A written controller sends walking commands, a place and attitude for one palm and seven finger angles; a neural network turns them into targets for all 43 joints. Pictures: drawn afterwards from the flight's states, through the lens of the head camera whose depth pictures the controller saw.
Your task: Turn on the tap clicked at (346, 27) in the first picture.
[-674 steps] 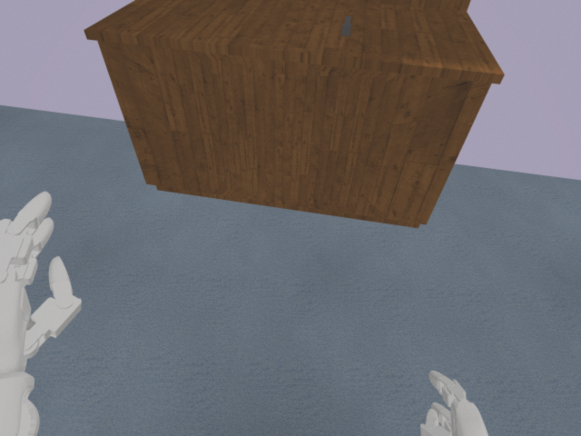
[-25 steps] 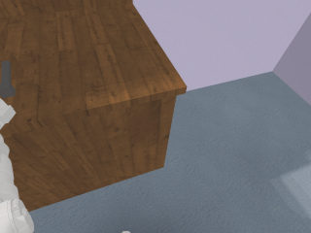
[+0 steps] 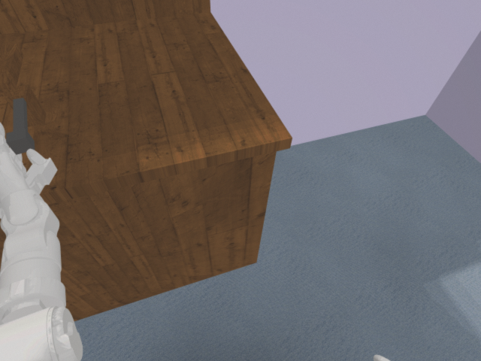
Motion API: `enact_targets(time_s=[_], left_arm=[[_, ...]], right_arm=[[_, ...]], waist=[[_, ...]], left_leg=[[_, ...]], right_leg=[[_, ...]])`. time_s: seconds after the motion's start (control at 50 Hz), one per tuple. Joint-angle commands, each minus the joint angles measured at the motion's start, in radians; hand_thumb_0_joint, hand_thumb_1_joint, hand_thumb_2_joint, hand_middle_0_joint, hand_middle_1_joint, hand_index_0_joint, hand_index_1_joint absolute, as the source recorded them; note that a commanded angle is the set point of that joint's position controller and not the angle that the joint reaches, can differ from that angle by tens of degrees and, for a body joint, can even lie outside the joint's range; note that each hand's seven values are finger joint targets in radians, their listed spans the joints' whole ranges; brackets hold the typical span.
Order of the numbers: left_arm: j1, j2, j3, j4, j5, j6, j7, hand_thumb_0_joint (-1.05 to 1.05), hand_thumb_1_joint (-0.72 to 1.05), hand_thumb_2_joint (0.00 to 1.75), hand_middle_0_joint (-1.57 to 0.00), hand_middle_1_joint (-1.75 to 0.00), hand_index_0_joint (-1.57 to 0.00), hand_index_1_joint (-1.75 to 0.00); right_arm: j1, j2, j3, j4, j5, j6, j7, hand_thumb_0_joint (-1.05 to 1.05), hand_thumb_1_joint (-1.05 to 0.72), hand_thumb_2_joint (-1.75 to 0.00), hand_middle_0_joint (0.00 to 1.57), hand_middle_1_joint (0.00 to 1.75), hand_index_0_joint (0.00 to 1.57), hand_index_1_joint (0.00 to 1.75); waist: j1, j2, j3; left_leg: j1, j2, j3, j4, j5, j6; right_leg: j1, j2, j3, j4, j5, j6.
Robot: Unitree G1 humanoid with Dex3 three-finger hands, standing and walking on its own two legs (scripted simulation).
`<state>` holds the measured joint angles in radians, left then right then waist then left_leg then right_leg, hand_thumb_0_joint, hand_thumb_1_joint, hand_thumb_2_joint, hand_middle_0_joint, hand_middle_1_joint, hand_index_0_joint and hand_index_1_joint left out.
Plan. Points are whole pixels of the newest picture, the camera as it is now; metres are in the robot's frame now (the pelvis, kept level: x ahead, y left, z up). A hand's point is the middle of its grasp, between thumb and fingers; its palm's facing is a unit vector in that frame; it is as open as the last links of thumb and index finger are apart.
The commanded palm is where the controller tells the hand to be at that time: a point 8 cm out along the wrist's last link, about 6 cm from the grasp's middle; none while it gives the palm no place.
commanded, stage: push the lever round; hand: left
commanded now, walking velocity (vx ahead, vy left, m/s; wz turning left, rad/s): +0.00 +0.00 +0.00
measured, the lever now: (20, 141) +0.44 +0.38 +0.12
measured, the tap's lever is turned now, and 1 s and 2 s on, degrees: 7 35 66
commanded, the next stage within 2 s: none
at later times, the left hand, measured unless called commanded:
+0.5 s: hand (77, 154) +0.42 +0.29 +0.11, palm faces +0.72 -0.69 -0.07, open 7.9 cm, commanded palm +0.37 +0.31 +0.11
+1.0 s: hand (99, 141) +0.46 +0.26 +0.11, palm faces +0.79 -0.60 -0.09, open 7.9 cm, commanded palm +0.41 +0.28 +0.11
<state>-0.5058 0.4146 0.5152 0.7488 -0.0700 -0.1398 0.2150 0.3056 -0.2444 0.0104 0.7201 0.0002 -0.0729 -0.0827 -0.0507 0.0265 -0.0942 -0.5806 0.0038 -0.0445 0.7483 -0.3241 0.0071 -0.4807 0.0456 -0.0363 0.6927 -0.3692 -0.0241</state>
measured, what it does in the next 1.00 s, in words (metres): stands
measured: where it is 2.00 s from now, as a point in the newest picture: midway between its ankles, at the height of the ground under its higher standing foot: outside the picture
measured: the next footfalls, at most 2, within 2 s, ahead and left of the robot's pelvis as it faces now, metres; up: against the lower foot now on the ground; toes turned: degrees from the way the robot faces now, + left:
none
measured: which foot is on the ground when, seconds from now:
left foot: down 0.00-1.00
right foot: down 0.00-1.00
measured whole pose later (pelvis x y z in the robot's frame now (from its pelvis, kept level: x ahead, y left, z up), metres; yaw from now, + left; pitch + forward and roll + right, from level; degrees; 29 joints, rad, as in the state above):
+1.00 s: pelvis +0.00 -0.01 -0.01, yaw +1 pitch +12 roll -1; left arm -0.78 0.31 0.50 0.99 0.10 -0.15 0.66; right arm 0.33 -0.23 -0.02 0.78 -0.07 -0.02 -0.03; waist -0.11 0.03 -0.12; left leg -0.65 0.00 -0.06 0.77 -0.32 -0.01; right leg -0.55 0.05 -0.05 0.74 -0.39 -0.04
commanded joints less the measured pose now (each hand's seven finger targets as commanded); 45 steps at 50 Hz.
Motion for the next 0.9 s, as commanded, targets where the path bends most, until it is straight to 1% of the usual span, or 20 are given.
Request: enact_targets(time_s=[0.0,0.18,0.22,0.26,0.3,0.36,0.38,0.4,0.42,0.44,0.52,0.54,0.6,0.64,0.68,0.72,0.78,0.8,0.84,0.88], left_arm=[[-0.385,0.261,-0.005,-0.250,0.017,-0.071,0.035,0.00,0.90,0.90,-0.15,-0.15,-0.15,-0.15],[-0.413,0.172,-0.060,-0.283,0.050,-0.054,0.129,0.00,0.90,0.90,-0.15,-0.15,-0.15,-0.15],[-0.419,0.156,-0.063,-0.246,0.059,-0.047,0.154,0.00,0.90,0.90,-0.15,-0.15,-0.15,-0.15],[-0.457,0.152,-0.066,-0.255,0.065,-0.049,0.176,0.00,0.90,0.90,-0.15,-0.15,-0.15,-0.15],[-0.447,0.187,-0.030,-0.233,0.076,-0.045,0.198,0.00,0.90,0.90,-0.15,-0.15,-0.15,-0.15],[-0.454,0.171,-0.037,-0.222,0.091,-0.042,0.222,0.00,0.90,0.90,-0.15,-0.15,-0.15,-0.15],[-0.458,0.155,-0.048,-0.216,0.094,-0.039,0.228,0.00,0.90,0.90,-0.15,-0.15,-0.15,-0.15],[-0.471,0.186,-0.023,-0.211,0.099,-0.040,0.236,0.00,0.90,0.90,-0.15,-0.15,-0.15,-0.15],[-0.477,0.148,-0.056,-0.190,0.104,-0.036,0.240,0.00,0.90,0.90,-0.15,-0.15,-0.15,-0.15],[-0.508,0.162,-0.043,-0.195,0.106,-0.040,0.249,0.00,0.90,0.90,-0.15,-0.15,-0.15,-0.15],[-0.524,0.121,-0.066,-0.177,0.117,-0.046,0.283,0.00,0.90,0.90,-0.15,-0.15,-0.15,-0.15],[-0.537,0.142,-0.047,-0.164,0.120,-0.049,0.293,0.00,0.90,0.90,-0.15,-0.15,-0.15,-0.15],[-0.547,0.141,-0.045,-0.170,0.133,-0.054,0.315,0.00,0.90,0.90,-0.15,-0.15,-0.15,-0.15],[-0.587,0.096,-0.085,-0.151,0.144,-0.050,0.330,0.00,0.90,0.90,-0.15,-0.15,-0.15,-0.15],[-0.602,0.096,-0.078,-0.102,0.148,-0.047,0.349,0.00,0.90,0.90,-0.15,-0.15,-0.15,-0.15],[-0.636,0.131,-0.048,-0.097,0.154,-0.056,0.367,0.00,0.90,0.90,-0.15,-0.15,-0.15,-0.15],[-0.651,0.099,-0.068,-0.056,0.170,-0.057,0.390,0.00,0.90,0.90,-0.15,-0.15,-0.15,-0.15],[-0.654,0.137,-0.034,-0.023,0.178,-0.053,0.399,0.00,0.90,0.90,-0.15,-0.15,-0.15,-0.15],[-0.697,0.148,-0.029,-0.014,0.182,-0.059,0.412,0.00,0.90,0.90,-0.15,-0.15,-0.15,-0.15],[-0.732,0.113,-0.059,0.000,0.192,-0.063,0.424,0.00,0.90,0.90,-0.15,-0.15,-0.15,-0.15]], right_arm=[[0.023,-0.161,-0.056,-0.082,-0.009,-0.033,-0.009,0.00,-0.90,-0.90,0.20,0.30,0.20,0.30],[0.010,-0.150,-0.061,-0.070,-0.016,-0.023,0.000,0.00,-0.90,-0.90,0.20,0.30,0.20,0.30],[0.009,-0.150,-0.062,-0.064,-0.020,-0.021,0.001,0.00,-0.90,-0.90,0.20,0.30,0.20,0.30],[0.005,-0.149,-0.062,-0.063,-0.025,-0.020,0.003,0.00,-0.90,-0.90,0.20,0.30,0.20,0.30],[0.010,-0.153,-0.065,-0.059,-0.029,-0.015,0.003,0.00,-0.90,-0.90,0.20,0.30,0.20,0.30],[0.010,-0.145,-0.064,-0.062,-0.032,-0.007,0.008,0.00,-0.90,-0.90,0.20,0.30,0.20,0.30],[0.006,-0.143,-0.064,-0.063,-0.032,-0.004,0.009,0.00,-0.90,-0.90,0.20,0.30,0.20,0.30],[0.013,-0.146,-0.065,-0.057,-0.035,0.000,0.007,0.00,-0.90,-0.90,0.20,0.30,0.20,0.30],[0.006,-0.142,-0.064,-0.059,-0.033,0.003,0.008,0.00,-0.90,-0.90,0.20,0.30,0.20,0.30],[0.010,-0.143,-0.065,-0.055,-0.035,0.003,0.008,0.00,-0.90,-0.90,0.20,0.30,0.20,0.30],[0.011,-0.141,-0.068,-0.052,-0.041,0.004,0.014,0.00,-0.90,-0.90,0.20,0.30,0.20,0.30],[0.018,-0.142,-0.070,-0.046,-0.043,0.006,0.014,0.00,-0.90,-0.90,0.20,0.30,0.20,0.30],[0.020,-0.142,-0.073,-0.046,-0.046,0.011,0.018,0.00,-0.90,-0.90,0.20,0.30,0.20,0.30],[0.022,-0.137,-0.072,-0.042,-0.048,0.012,0.021,0.00,-0.90,-0.90,0.20,0.30,0.20,0.30],[0.025,-0.139,-0.073,-0.036,-0.052,0.014,0.022,0.00,-0.90,-0.90,0.20,0.30,0.20,0.30],[0.032,-0.140,-0.076,-0.029,-0.056,0.016,0.023,0.00,-0.90,-0.90,0.20,0.30,0.20,0.30],[0.038,-0.136,-0.075,-0.025,-0.062,0.018,0.029,0.00,-0.90,-0.90,0.20,0.30,0.20,0.30],[0.049,-0.141,-0.074,-0.018,-0.066,0.022,0.029,0.00,-0.90,-0.90,0.20,0.30,0.20,0.30],[0.054,-0.140,-0.075,-0.024,-0.068,0.027,0.029,0.00,-0.90,-0.90,0.20,0.30,0.20,0.30],[0.056,-0.136,-0.077,-0.021,-0.071,0.028,0.035,0.00,-0.90,-0.90,0.20,0.30,0.20,0.30]], waist=[[-0.006,0.072,-0.281],[-0.011,0.099,-0.285],[-0.013,0.062,-0.260],[-0.017,0.060,-0.278],[-0.010,0.040,-0.289],[-0.006,0.055,-0.301],[-0.013,0.056,-0.293],[-0.013,0.037,-0.295],[-0.022,0.045,-0.275],[-0.025,0.054,-0.279],[-0.031,0.056,-0.290],[-0.033,0.031,-0.288],[-0.028,0.061,-0.311],[-0.043,0.061,-0.298],[-0.049,0.028,-0.280],[-0.046,0.043,-0.306],[-0.054,0.050,-0.305],[-0.050,0.043,-0.294],[-0.056,0.018,-0.303],[-0.069,0.052,-0.316]], left_leg=[[0.239,0.008,-0.027,-0.090,0.233,0.021],[0.270,0.011,-0.030,-0.091,0.280,0.012],[0.245,0.010,-0.031,-0.097,0.249,0.013],[0.244,0.006,-0.025,-0.093,0.246,0.016],[0.225,0.004,-0.021,-0.089,0.248,0.019],[0.221,0.001,-0.008,-0.084,0.271,0.020],[0.216,0.000,-0.003,-0.079,0.267,0.022],[0.208,0.001,-0.010,-0.081,0.262,0.022],[0.205,0.002,-0.005,-0.082,0.253,0.022],[0.206,0.001,-0.005,-0.079,0.245,0.023],[0.214,0.001,-0.010,-0.077,0.240,0.021],[0.203,0.002,-0.010,-0.073,0.237,0.024],[0.207,-0.002,-0.007,-0.068,0.250,0.023],[0.207,0.000,-0.007,-0.066,0.247,0.023],[0.180,-0.001,-0.011,-0.066,0.214,0.025],[0.178,-0.003,-0.008,-0.066,0.196,0.026],[0.175,-0.005,-0.004,-0.053,0.211,0.027],[0.155,-0.004,-0.009,-0.059,0.193,0.026],[0.136,-0.005,-0.003,-0.057,0.186,0.030],[0.151,-0.004,-0.002,-0.048,0.188,0.029]], right_leg=[[0.046,0.004,0.019,-0.085,0.247,0.003],[0.040,0.000,0.013,-0.081,0.269,-0.001],[0.037,0.000,0.011,-0.085,0.251,0.001],[0.046,-0.002,0.014,-0.086,0.262,0.003],[0.065,-0.003,0.017,-0.085,0.270,0.003],[0.083,-0.007,0.021,-0.080,0.306,0.004],[0.078,-0.007,0.022,-0.081,0.307,0.005],[0.083,-0.007,0.021,-0.082,0.303,0.005],[0.068,-0.009,0.021,-0.084,0.295,0.006],[0.062,-0.009,0.023,-0.084,0.291,0.007],[0.048,-0.008,0.019,-0.081,0.277,0.006],[0.053,-0.008,0.020,-0.082,0.281,0.007],[0.063,-0.009,0.022,-0.076,0.293,0.005],[0.040,-0.010,0.018,-0.074,0.289,0.007],[0.031,-0.010,0.019,-0.079,0.262,0.008],[0.034,-0.013,0.023,-0.080,0.247,0.009],[0.021,-0.013,0.021,-0.073,0.261,0.009],[0.019,-0.012,0.018,-0.074,0.237,0.008],[0.033,-0.017,0.024,-0.074,0.245,0.013],[0.010,-0.016,0.024,-0.072,0.242,0.013]])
